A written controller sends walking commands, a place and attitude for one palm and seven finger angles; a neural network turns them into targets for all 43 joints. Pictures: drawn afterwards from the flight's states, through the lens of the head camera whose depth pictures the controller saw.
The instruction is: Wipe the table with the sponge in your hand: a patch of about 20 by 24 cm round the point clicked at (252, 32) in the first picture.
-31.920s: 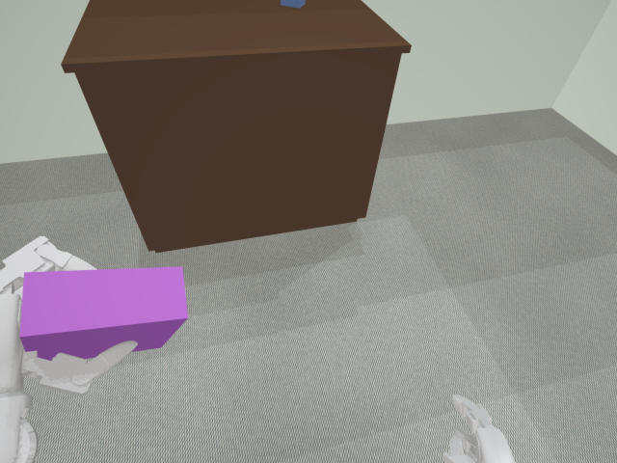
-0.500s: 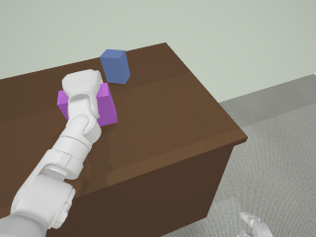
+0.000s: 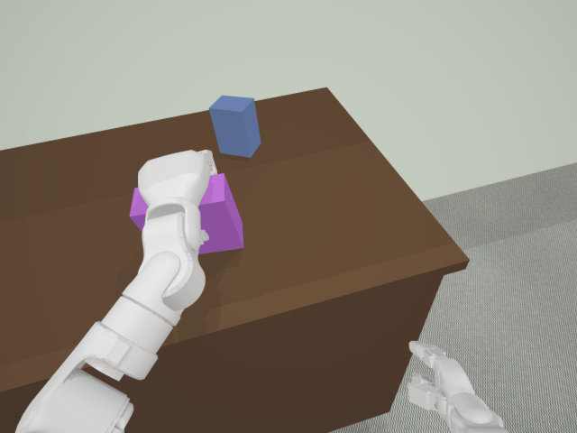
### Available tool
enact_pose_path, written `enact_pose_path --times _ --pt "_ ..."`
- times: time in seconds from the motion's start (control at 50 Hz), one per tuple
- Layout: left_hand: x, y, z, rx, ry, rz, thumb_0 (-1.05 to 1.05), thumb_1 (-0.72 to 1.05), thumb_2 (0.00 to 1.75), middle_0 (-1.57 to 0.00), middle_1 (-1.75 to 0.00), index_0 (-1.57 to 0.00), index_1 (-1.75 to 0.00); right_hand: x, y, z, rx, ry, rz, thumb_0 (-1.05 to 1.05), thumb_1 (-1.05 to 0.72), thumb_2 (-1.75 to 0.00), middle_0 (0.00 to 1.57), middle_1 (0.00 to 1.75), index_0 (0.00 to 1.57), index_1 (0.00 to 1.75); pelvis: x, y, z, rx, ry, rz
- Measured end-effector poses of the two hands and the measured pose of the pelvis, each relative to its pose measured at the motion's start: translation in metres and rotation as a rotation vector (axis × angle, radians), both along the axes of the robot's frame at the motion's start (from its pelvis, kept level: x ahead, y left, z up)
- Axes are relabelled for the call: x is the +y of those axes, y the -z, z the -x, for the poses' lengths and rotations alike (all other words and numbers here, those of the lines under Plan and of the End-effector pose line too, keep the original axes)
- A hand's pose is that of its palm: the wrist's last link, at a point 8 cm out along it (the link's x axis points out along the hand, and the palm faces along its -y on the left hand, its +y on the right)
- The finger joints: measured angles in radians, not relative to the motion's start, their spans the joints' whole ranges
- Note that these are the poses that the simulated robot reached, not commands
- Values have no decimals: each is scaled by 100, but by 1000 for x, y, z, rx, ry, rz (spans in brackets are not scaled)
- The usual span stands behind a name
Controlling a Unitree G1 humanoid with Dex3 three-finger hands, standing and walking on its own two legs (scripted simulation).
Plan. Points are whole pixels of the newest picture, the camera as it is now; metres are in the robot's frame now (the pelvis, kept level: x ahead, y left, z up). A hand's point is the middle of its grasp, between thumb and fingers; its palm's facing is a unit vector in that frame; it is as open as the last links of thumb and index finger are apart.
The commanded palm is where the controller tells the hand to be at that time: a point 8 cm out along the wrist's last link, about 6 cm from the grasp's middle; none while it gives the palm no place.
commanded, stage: wipe back along the third lane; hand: left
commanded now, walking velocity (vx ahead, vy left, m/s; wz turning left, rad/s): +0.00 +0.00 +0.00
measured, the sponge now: (197, 227) +0.37 +0.20 +0.10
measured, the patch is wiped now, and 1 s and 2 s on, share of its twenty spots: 1.00 1.00 1.00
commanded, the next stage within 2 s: slide back across to the middle lane in 0.64 s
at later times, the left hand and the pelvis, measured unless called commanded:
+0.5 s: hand (200, 234) +0.31 +0.16 +0.16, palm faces +0.17 -0.10 -0.98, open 9.5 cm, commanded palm +0.27 +0.15 +0.18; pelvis -0.02 -0.03 +0.00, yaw -2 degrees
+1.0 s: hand (197, 245) +0.29 +0.15 +0.16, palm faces +0.17 -0.16 -0.97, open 9.5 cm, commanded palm +0.24 +0.17 +0.20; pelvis -0.03 -0.05 +0.00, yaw -3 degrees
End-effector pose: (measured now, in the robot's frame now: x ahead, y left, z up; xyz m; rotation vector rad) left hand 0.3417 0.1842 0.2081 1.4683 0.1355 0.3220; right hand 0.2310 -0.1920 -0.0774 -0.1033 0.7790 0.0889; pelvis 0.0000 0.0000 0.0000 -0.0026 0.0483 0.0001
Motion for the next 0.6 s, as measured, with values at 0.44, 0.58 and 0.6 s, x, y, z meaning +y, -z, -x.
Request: enact_pose_path --times 0.44,0.58,0.6 --pt "-26 1 47 -27 21 20 3 -44 108 -69 -146 -76 -142 -50 3 37 -18 78 6 1 -91 -90 19 30 20 30 -25 1 19 -48 26 -15" --pt "-33 2 66 -48 29 36 3 -44 107 -68 -147 -76 -142 -57 -4 31 -61 77 3 1 -91 -90 19 30 20 30 -33 1 24 -61 28 -18" --pt "-33 2 68 -50 31 40 3 -44 107 -67 -147 -76 -142 -57 -5 30 -65 76 2 1 -91 -90 19 30 20 30 -34 1 24 -62 28 -18"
